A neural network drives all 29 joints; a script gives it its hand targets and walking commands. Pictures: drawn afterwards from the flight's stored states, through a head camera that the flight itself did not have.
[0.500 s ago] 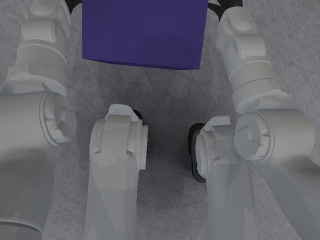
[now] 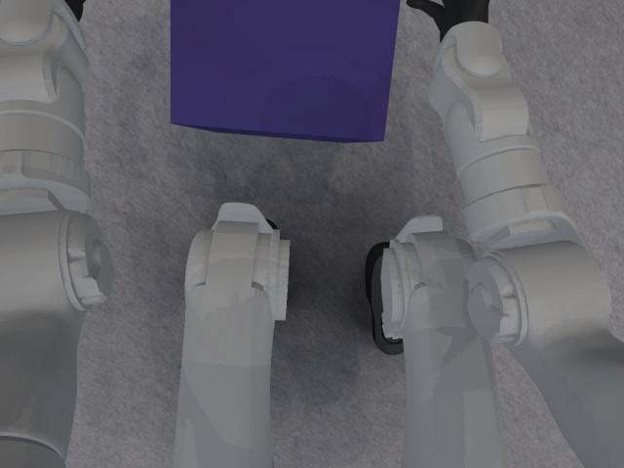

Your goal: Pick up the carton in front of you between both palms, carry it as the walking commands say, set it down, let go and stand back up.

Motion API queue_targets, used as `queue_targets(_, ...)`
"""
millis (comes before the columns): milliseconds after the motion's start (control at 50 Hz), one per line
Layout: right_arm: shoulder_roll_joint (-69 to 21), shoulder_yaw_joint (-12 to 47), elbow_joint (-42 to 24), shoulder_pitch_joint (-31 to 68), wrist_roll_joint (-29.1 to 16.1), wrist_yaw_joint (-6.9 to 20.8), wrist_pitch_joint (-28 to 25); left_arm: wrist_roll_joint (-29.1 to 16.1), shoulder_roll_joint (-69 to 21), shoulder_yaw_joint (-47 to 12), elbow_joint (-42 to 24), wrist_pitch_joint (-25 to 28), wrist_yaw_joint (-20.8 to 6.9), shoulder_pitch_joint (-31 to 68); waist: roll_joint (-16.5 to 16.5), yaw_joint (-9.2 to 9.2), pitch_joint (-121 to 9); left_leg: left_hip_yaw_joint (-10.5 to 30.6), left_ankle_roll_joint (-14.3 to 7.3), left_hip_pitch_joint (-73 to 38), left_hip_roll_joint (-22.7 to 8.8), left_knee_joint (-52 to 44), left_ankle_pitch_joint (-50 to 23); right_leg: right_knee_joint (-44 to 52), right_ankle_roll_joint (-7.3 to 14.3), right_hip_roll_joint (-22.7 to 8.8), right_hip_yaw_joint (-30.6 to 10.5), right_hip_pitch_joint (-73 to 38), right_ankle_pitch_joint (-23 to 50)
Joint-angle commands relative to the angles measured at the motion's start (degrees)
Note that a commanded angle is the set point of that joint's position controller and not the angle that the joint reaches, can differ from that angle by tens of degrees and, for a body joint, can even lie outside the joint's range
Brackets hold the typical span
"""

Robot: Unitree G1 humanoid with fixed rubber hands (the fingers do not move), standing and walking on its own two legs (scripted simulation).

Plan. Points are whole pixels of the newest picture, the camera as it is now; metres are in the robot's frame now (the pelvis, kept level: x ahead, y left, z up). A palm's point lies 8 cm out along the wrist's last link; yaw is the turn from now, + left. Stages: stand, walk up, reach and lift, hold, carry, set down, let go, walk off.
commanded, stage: set down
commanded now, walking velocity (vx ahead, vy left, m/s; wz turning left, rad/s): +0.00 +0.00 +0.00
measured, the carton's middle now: (286, 53) +0.50 +0.10 -0.27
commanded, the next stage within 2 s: let go in 0.86 s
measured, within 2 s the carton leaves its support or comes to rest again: neither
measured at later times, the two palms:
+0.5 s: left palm out of the picture +0.50 +0.32 +0.01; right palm out of the picture +0.53 -0.07 +0.01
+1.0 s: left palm out of the picture +0.49 +0.33 +0.15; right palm out of the picture +0.51 -0.07 +0.15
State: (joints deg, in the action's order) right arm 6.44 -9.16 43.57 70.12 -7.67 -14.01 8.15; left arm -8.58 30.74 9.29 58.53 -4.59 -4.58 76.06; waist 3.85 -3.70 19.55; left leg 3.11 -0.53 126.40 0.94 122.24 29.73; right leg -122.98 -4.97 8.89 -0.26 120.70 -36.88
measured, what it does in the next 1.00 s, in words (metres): rises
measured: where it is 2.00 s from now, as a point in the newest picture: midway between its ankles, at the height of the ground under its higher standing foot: (323, 306)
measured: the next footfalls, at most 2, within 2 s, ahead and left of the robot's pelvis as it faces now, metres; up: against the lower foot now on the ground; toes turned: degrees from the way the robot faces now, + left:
none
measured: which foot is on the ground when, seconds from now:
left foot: down 0.00-1.00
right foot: down 0.00-1.00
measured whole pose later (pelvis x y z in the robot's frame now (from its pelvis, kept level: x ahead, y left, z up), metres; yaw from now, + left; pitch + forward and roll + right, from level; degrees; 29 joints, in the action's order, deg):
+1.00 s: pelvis +0.05 +0.02 +0.26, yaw +4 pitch +41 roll -4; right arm 0.3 -16.0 35.4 48.4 4.5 -9.1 10.0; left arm 5.2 22.4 18.5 52.1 -7.3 -8.4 57.7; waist 1.6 -0.9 -2.1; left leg 3.6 -1.3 88.9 2.8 65.5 17.7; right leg -65.3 -3.4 3.8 -3.0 83.7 -23.0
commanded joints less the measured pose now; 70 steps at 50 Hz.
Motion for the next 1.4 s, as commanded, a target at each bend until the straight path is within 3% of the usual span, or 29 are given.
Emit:
queue_targets(0, 3.9, -3.7, -8.0, 11.4, 3.1, -0.8, 1.1, 2.1, 8.8, 2.9, -7.6, -1.4, -0.1, 12.5, -8.9, -1.96, -74.2, -4.3, 1.0, -51.2, -0.6, -15.7, -16.4, 14.7, 0.8, -0.1, 8.3, -20.9, 8.8)
queue_targets(80, 2.2, -6.1, -4.8, 9.3, 5.3, -0.2, 1.4, 3.7, 6.0, 3.3, -7.0, -2.0, -0.8, 11.4, -9.5, -0.47, -67.6, -3.9, 1.1, -47.4, -0.5, -19.8, -14.5, 18.6, 0.9, -0.4, 7.6, -18.0, 8.1)
queue_targets(180, 0.9, -7.3, -3.6, 7.6, 6.6, 0.6, 1.0, 5.2, 4.4, 3.9, -6.3, -2.0, -1.3, 9.7, -9.6, -0.33, -68.5, -3.5, 1.4, -49.4, -0.1, -24.2, -15.7, 23.0, 0.7, -0.3, 7.7, -18.0, 8.6)
queue_targets(360, 0.1, -6.2, -11.1, 4.2, 6.9, 1.1, 2.0, 6.8, 5.5, 6.5, -11.5, -3.2, -1.6, 6.0, -8.9, -1.83, -79.3, -3.9, 1.5, -61.9, 1.3, -31.9, -22.1, 31.3, 0.1, 0.2, 7.9, -24.6, 11.8)
queue_targets(500, -0.8, -5.7, -14.9, -0.5, 7.0, 1.4, 2.9, 6.6, 4.6, 6.9, -15.1, -4.2, -2.7, 2.9, -9.2, -0.72, -81.2, -3.6, 1.6, -70.6, 1.8, -38.2, -27.6, 38.5, -0.1, 0.0, 7.5, -28.4, 14.9)
queue_targets(880, -3.7, -7.8, -13.3, -9.9, 11.1, 4.0, 1.3, 12.2, 0.7, 10.1, -10.1, -2.0, -4.4, -4.0, -8.2, 0.7, -73.0, -1.8, 0.9, -81.9, 1.7, -58.6, -32.1, 60.4, -0.7, -2.4, 4.2, -43.9, 21.1)
queue_targets(1020, -1.4, -4.4, -15.3, -25.4, 14.0, 6.4, 0.1, 15.4, -3.0, 9.6, -16.2, -1.5, -2.3, -20.5, -8.8, 0.54, -76.0, -0.6, 1.1, -97.8, 1.2, -65.7, -37.7, 67.6, 0.4, -3.1, 4.3, -50.9, 22.8)
queue_targets(1160, 1.0, -0.7, -20.3, -38.9, 12.8, 9.4, -3.1, 11.3, -6.1, 5.4, -27.4, 1.1, -1.2, -35.3, -8.9, 1.86, -67.6, 1.0, 1.1, -106.5, 0.2, -72.9, -39.5, 75.3, 2.0, -4.0, 3.0, -58.9, 24.8)
queue_targets(1380, 5.0, 2.7, -17.7, -62.6, 9.7, 13.8, -7.6, 8.9, -10.6, 1.3, -28.4, 5.3, 0.0, -63.0, -7.5, 3.33, -51.6, 0.7, 0.9, -113.5, -0.1, -82.5, -41.0, 85.6, 2.5, -5.7, 0.5, -77.0, 29.7)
